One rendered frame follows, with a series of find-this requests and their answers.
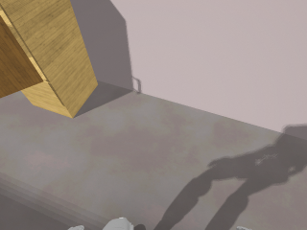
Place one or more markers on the left robot thigh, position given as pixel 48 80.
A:
pixel 119 224

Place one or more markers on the cupboard door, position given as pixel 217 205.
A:
pixel 16 70

